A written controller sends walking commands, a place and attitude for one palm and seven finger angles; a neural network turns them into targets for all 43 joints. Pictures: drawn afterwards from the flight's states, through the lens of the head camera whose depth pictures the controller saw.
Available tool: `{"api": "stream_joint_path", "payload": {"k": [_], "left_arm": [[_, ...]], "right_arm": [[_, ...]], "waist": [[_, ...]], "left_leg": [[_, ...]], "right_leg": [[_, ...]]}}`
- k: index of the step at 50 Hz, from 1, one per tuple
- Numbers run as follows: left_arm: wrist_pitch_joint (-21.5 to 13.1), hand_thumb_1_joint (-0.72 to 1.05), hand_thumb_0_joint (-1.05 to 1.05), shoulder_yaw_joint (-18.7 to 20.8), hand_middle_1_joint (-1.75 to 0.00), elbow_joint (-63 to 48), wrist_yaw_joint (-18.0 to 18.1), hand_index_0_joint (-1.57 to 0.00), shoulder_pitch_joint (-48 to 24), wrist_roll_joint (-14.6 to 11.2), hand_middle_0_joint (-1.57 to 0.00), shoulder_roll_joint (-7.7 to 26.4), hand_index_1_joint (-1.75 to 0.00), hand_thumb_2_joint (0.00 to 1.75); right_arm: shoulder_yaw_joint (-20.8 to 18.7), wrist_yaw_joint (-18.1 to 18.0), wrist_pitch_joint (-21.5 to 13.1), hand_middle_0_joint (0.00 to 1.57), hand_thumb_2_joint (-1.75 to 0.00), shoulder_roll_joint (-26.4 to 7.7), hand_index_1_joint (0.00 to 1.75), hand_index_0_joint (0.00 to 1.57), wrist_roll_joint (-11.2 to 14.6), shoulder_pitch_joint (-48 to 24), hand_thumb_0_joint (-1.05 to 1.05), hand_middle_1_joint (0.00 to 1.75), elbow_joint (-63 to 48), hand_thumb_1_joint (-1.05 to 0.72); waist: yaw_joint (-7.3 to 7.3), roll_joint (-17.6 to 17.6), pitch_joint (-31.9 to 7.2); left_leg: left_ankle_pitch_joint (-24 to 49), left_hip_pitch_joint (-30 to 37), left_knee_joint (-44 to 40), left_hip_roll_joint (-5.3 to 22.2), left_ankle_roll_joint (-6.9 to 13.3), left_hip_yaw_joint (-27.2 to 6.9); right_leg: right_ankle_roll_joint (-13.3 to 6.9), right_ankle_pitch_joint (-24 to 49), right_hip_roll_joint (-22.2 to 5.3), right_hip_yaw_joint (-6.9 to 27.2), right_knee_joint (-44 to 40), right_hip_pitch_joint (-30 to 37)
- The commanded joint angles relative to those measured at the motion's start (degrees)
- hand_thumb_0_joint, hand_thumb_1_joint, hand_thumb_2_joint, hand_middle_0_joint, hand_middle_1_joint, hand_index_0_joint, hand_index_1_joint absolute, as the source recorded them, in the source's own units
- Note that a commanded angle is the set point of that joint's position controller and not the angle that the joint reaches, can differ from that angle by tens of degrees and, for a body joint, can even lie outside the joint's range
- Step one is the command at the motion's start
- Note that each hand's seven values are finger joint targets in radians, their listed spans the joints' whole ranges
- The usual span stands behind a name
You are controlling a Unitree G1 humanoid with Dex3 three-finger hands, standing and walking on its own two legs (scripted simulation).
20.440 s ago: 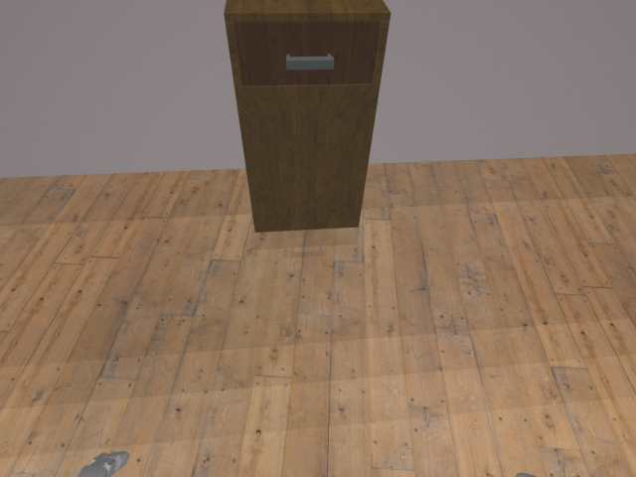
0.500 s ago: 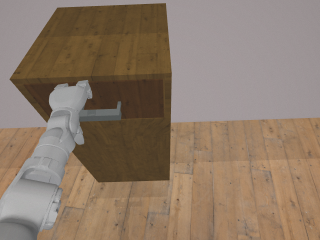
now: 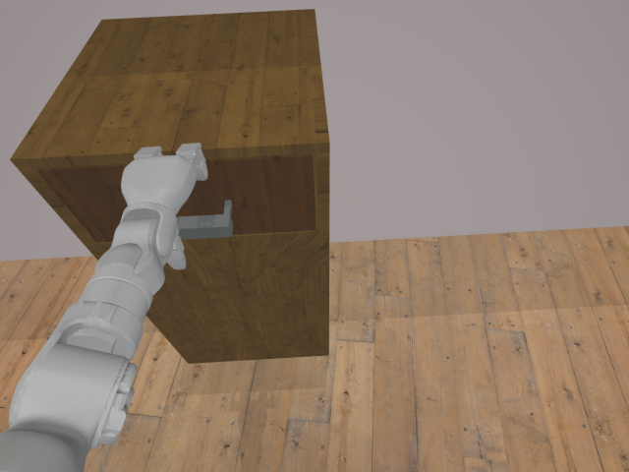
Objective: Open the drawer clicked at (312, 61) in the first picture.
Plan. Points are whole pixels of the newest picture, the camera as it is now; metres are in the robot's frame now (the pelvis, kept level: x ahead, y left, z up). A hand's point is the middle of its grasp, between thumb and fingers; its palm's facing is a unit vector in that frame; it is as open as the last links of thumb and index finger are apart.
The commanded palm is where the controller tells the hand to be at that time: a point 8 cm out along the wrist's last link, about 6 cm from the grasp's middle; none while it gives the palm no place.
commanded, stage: move the hooked fingers above the handle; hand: left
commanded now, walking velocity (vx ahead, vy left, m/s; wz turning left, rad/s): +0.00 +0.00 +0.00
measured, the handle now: (190, 217) +0.50 +0.20 +0.00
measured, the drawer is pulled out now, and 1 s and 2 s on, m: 0.00 0.00 0.00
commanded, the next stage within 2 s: lower the fingers behind the handle in 0.72 s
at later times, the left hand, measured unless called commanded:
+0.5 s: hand (175, 204) +0.46 +0.19 +0.08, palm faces +0.10 -0.05 -0.99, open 13.6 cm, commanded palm +0.43 +0.22 +0.12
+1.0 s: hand (160, 236) +0.43 +0.22 +0.04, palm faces -0.01 -0.04 -1.00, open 13.8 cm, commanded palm +0.42 +0.23 +0.10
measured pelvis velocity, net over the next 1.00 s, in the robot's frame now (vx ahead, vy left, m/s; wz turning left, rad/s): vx -0.01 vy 0.00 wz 0.05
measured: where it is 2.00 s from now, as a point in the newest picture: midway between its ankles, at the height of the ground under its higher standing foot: outside the picture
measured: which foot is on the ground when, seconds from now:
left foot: down 0.00-1.00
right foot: down 0.00-1.00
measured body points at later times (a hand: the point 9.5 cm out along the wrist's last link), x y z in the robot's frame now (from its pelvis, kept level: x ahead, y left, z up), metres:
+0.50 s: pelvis +0.00 +0.00 -0.01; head +0.06 -0.01 +0.44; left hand +0.45 +0.19 +0.13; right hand +0.07 -0.27 -0.14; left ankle -0.01 +0.08 -0.72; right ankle -0.02 -0.10 -0.72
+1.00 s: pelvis -0.01 +0.00 -0.01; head +0.07 -0.01 +0.44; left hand +0.42 +0.22 +0.10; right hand +0.06 -0.29 -0.14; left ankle -0.01 +0.08 -0.72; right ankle -0.02 -0.09 -0.72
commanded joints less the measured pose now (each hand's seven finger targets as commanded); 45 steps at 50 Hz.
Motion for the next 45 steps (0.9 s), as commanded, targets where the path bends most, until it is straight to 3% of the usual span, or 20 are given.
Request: {"api": "stream_joint_path", "payload": {"k": [1, 2, 3, 6, 12, 13, 14, 16, 17, 21, 23, 25, 30, 31, 34, 36, 38, 40, 42, 45], "left_arm": [[3.55, -0.50, 0.00, 8.12, -1.20, -4.51, -1.67, -0.30, -16.26, -0.65, -0.30, 21.91, -1.20, 0.30], [2.69, -0.50, 0.00, 6.95, -1.20, -4.94, -2.28, -0.30, -15.57, -0.89, -0.30, 20.55, -1.20, 0.30], [1.53, -0.50, 0.00, 8.62, -1.20, -5.20, -2.73, -0.30, -15.62, -0.71, -0.30, 22.11, -1.20, 0.30], [-2.38, -0.50, 0.00, 5.69, -1.20, -10.30, -3.66, -0.30, -16.45, -0.73, -0.30, 18.39, -1.20, 0.30], [-10.59, -0.50, 0.00, 0.05, -1.20, -23.57, -1.63, -0.30, -27.25, -1.89, -0.30, 11.34, -1.20, 0.30], [-11.09, -0.50, 0.00, -1.57, -1.20, -24.71, -0.93, -0.30, -29.80, -2.26, -0.30, 9.62, -1.20, 0.30], [-11.09, -0.50, 0.00, -0.21, -1.20, -24.16, 0.28, -0.30, -31.01, -2.09, -0.30, 11.25, -1.20, 0.30], [-9.75, -0.50, 0.00, 0.69, -1.20, -22.09, 2.78, -0.30, -32.08, -2.00, -0.30, 11.66, -1.20, 0.30], [-8.71, -0.50, 0.00, 3.38, -1.20, -20.83, 4.11, -0.30, -31.81, -1.79, -0.30, 14.39, -1.20, 0.30], [-0.75, -0.50, 0.00, 6.87, -1.20, -9.08, 6.65, -0.30, -28.55, -1.14, -0.30, 18.15, -1.20, 0.30], [3.28, -0.50, 0.00, 8.09, -1.20, -4.61, 5.93, -0.30, -27.13, -0.22, -0.30, 20.41, -1.20, 0.30], [5.97, -0.50, 0.00, 6.78, -1.20, -2.10, 3.83, -0.30, -23.27, 0.34, -0.30, 19.42, -1.20, 0.30], [7.23, -0.50, 0.00, 5.09, -1.20, 0.22, -0.98, -0.30, -18.28, -0.23, -0.30, 18.19, -1.20, 0.30], [6.62, -0.50, 0.00, 4.28, -1.20, -0.09, -2.02, -0.30, -18.08, -0.76, -0.30, 17.64, -1.20, 0.30], [3.86, -0.50, 0.00, 5.88, -1.20, -1.90, -4.17, -0.30, -16.91, -0.75, -0.30, 20.58, -1.20, 0.30], [1.53, -0.50, 0.00, 5.04, -1.20, -4.00, -4.99, -0.30, -16.84, -0.37, -0.30, 19.35, -1.20, 0.30], [-2.68, -0.50, 0.00, 4.29, -1.20, -9.97, -5.24, -0.30, -20.82, -0.82, -0.30, 18.12, -1.20, 0.30], [-6.74, -0.50, 0.00, 5.38, -1.20, -14.84, -4.53, -0.30, -22.36, -0.94, -0.30, 18.93, -1.20, 0.30], [-10.48, -0.50, 0.00, 3.13, -1.20, -21.03, -2.98, -0.30, -26.36, -1.30, -0.30, 15.40, -1.20, 0.30], [-12.36, -0.50, 0.00, 3.76, -1.20, -20.09, 0.50, -0.30, -26.02, -1.36, -0.30, 14.92, -1.20, 0.30]], "right_arm": [[-2.43, -1.66, -1.52, 0.20, -0.90, -9.28, 0.30, 0.20, 0.38, 1.20, 0.00, 0.30, -7.47, -0.90], [-2.32, -1.71, -1.64, 0.20, -0.90, -9.14, 0.30, 0.20, 0.50, 1.06, 0.00, 0.30, -8.06, -0.90], [-2.43, -1.78, -1.73, 0.20, -0.90, -9.24, 0.30, 0.20, 0.47, 1.01, 0.00, 0.30, -8.17, -0.90], [-3.10, -1.80, -2.90, 0.20, -0.90, -9.16, 0.30, 0.20, 0.21, 1.92, 0.00, 0.30, -8.97, -0.90], [-5.18, -0.87, -4.91, 0.20, -0.90, -8.45, 0.30, 0.20, -0.53, 4.50, 0.00, 0.30, -6.69, -0.90], [-5.28, -0.72, -5.23, 0.20, -0.90, -8.33, 0.30, 0.20, -0.58, 5.03, 0.00, 0.30, -6.13, -0.90], [-5.52, -0.58, -5.46, 0.20, -0.90, -8.64, 0.30, 0.20, -0.51, 5.46, 0.00, 0.30, -5.28, -0.90], [-5.38, -0.24, -5.77, 0.20, -0.90, -8.91, 0.30, 0.20, -0.62, 5.88, 0.00, 0.30, -4.10, -0.90], [-5.33, -0.02, -5.76, 0.20, -0.90, -9.24, 0.30, 0.20, -0.71, 6.00, 0.00, 0.30, -3.41, -0.90], [-3.88, 0.66, -4.87, 0.20, -0.90, -9.45, 0.30, 0.20, -0.70, 4.66, 0.00, 0.30, -2.91, -0.90], [-3.38, 0.75, -4.19, 0.20, -0.90, -9.90, 0.30, 0.20, -0.78, 4.09, 0.00, 0.30, -3.29, -0.90], [-3.13, 0.69, -3.26, 0.20, -0.90, -9.67, 0.30, 0.20, -0.62, 3.74, 0.00, 0.30, -4.58, -0.90], [-2.51, -0.52, -1.65, 0.20, -0.90, -9.81, 0.30, 0.20, 0.32, 2.03, 0.00, 0.30, -6.64, -0.90], [-2.35, -0.85, -1.65, 0.20, -0.90, -9.87, 0.30, 0.20, 0.45, 1.93, 0.00, 0.30, -6.99, -0.90], [-2.00, -1.79, -1.78, 0.20, -0.90, -9.72, 0.30, 0.20, 0.60, 1.63, 0.00, 0.30, -8.19, -0.90], [-2.08, -2.06, -2.21, 0.20, -0.90, -9.53, 0.30, 0.20, 0.55, 1.84, 0.00, 0.30, -8.87, -0.90], [-2.68, -2.14, -3.12, 0.20, -0.90, -9.35, 0.30, 0.20, 0.30, 2.49, 0.00, 0.30, -9.37, -0.90], [-3.45, -2.13, -3.76, 0.20, -0.90, -9.03, 0.30, 0.20, -0.10, 3.66, 0.00, 0.30, -9.13, -0.90], [-4.47, -1.80, -4.58, 0.20, -0.90, -8.39, 0.30, 0.20, -0.61, 4.74, 0.00, 0.30, -8.14, -0.90], [-5.12, -1.16, -5.18, 0.20, -0.90, -8.58, 0.30, 0.20, -0.84, 6.18, 0.00, 0.30, -5.78, -0.90]], "waist": [[2.43, -8.29, -15.37], [2.37, -7.13, -13.62], [2.40, -7.88, -13.85], [1.42, -4.68, -15.05], [-2.51, 2.23, -18.23], [-3.68, 0.85, -18.52], [-3.71, 2.00, -18.88], [-3.60, 1.55, -19.55], [-2.78, 1.32, -20.42], [-0.63, -0.96, -18.42], [0.61, -2.84, -19.80], [1.51, -4.08, -21.32], [1.26, -10.50, -14.84], [0.82, -11.12, -13.12], [1.55, -9.71, -13.14], [1.22, -7.71, -11.78], [0.18, -5.47, -13.91], [-0.01, -2.41, -17.43], [-1.29, 1.20, -20.59], [-2.38, 1.09, -20.32]], "left_leg": [[14.22, 4.49, -3.85, -0.52, -0.03, -1.58], [13.57, 4.61, -4.09, -0.52, -0.05, -1.50], [13.91, 4.79, -4.04, -0.28, 0.06, -1.71], [13.90, 7.57, -3.26, -0.25, 0.36, -1.91], [15.67, 16.85, -0.25, -0.03, 0.09, -4.69], [16.24, 17.63, 0.26, 0.04, 0.08, -5.31], [15.08, 18.05, 0.36, 0.07, -0.11, -5.88], [14.78, 17.92, 0.50, -0.10, -0.34, -6.43], [15.54, 17.42, 0.45, -0.09, -0.60, -6.52], [15.01, 10.12, -0.55, -0.52, -0.85, -4.98], [16.78, 7.58, -0.93, -0.62, -0.90, -4.18], [19.36, 7.04, -0.93, -0.49, -0.82, -2.98], [13.88, 3.64, -2.97, -0.56, -0.20, -1.99], [12.63, 3.44, -3.42, -0.51, -0.03, -1.93], [11.10, 3.02, -3.67, -0.59, 0.18, -1.74], [10.22, 3.61, -3.46, -0.45, 0.19, -1.85], [11.10, 5.81, -2.62, -0.26, 0.49, -2.34], [12.47, 8.34, -1.34, -0.51, 0.58, -2.93], [14.81, 12.85, 0.10, -0.46, 0.48, -3.71], [15.83, 13.74, 2.11, -0.35, 0.15, -5.03]], "right_leg": [[0.54, 17.62, -1.83, 1.36, -4.87, 14.35], [0.40, 16.66, -1.82, 1.20, -5.24, 13.31], [0.29, 16.48, -1.80, 1.48, -5.26, 13.76], [0.24, 16.10, -1.74, 1.74, -5.21, 11.37], [-0.12, 11.85, -0.90, 1.16, -4.21, 1.66], [-0.11, 11.40, -0.79, 0.77, -4.00, 0.60], [-0.08, 9.92, -0.66, 0.68, -3.77, -1.03], [-0.27, 9.31, -0.40, 0.09, -3.12, -1.96], [-0.51, 9.83, -0.26, -0.30, -2.54, -1.30], [-0.59, 11.27, -0.27, -0.77, -1.78, 2.40], [-0.54, 14.36, -0.50, -0.57, -1.61, 6.53], [-0.25, 19.19, -0.76, -0.27, -1.47, 10.20], [0.57, 16.79, -1.46, 0.43, -4.30, 12.15], [0.67, 15.82, -1.65, 0.58, -5.12, 11.75], [0.66, 14.49, -2.05, 1.49, -5.29, 12.87], [0.45, 12.82, -1.95, 1.42, -5.36, 10.59], [0.29, 13.07, -2.03, 1.88, -5.17, 9.94], [0.17, 13.88, -1.66, 2.20, -4.20, 8.95], [0.01, 14.02, -1.28, 1.99, -3.46, 5.51], [-0.17, 12.66, -0.66, 1.21, -2.17, 0.64]]}}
